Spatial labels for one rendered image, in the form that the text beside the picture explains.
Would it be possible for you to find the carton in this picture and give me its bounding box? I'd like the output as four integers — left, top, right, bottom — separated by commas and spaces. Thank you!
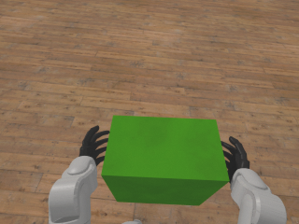
101, 115, 230, 206

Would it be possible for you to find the left robot forearm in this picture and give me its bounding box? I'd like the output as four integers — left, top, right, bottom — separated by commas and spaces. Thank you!
48, 156, 98, 224

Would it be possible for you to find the robot right hand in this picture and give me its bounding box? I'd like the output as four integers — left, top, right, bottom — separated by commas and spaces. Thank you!
221, 136, 250, 183

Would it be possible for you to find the robot left hand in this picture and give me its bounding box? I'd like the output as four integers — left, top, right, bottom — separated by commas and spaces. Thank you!
79, 125, 110, 167

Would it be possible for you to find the right robot forearm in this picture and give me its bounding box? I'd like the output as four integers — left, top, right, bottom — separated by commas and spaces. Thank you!
230, 168, 287, 224

